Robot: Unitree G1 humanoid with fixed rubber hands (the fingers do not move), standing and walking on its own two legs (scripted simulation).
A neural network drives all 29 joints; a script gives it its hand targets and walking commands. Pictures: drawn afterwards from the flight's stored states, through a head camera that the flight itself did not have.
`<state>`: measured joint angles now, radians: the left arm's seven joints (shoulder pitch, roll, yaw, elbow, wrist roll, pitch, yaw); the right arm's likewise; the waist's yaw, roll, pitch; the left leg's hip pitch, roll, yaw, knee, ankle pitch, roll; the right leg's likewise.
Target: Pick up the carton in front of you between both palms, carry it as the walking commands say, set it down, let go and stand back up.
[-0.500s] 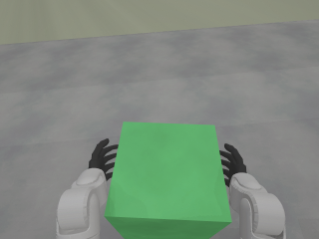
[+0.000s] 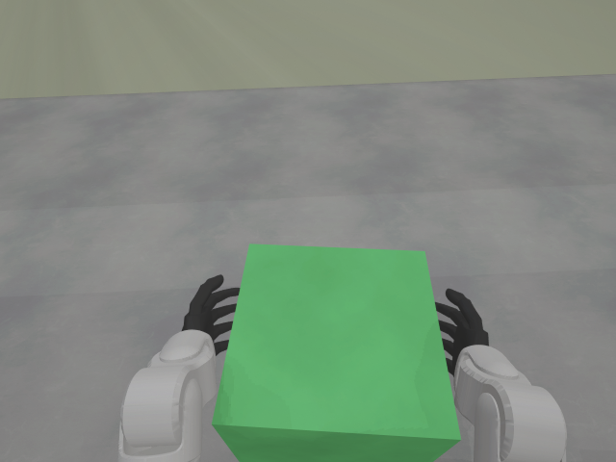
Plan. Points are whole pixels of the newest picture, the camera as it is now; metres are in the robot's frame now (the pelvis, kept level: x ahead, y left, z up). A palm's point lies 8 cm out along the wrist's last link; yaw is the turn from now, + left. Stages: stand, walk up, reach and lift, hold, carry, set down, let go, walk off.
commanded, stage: carry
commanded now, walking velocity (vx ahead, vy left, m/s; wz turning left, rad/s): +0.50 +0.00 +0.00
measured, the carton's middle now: (330, 370) +0.26 +0.00 +0.03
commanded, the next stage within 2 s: none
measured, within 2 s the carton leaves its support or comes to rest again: neither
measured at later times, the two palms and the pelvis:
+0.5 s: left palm (229, 175) +0.59 +0.18 +0.10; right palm (397, 183) +0.57 -0.12 +0.10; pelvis +0.33 +0.04 +0.02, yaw -3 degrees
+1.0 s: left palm (257, 105) +0.83 +0.16 +0.12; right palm (392, 111) +0.82 -0.14 +0.11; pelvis +0.57 +0.01 +0.02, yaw +0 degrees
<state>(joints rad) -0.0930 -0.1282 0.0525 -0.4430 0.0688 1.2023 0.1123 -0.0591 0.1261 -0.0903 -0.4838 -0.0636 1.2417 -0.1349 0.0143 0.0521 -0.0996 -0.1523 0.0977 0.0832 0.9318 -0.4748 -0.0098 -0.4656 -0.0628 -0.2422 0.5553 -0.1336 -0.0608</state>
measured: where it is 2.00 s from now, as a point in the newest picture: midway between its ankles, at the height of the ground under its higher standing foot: (315, 392)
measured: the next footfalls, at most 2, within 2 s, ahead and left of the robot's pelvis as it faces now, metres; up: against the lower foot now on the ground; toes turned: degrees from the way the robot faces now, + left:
left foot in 0.36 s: +0.39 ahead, +0.14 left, +0.00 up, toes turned +11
right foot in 0.72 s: +0.61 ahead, -0.08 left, +0.00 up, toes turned +3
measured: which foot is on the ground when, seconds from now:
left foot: up 0.00-0.34, down 0.36-0.76, up 0.78-0.90, down 0.92-1.00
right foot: down 0.00-0.36, up 0.38-0.70, down 0.72-1.00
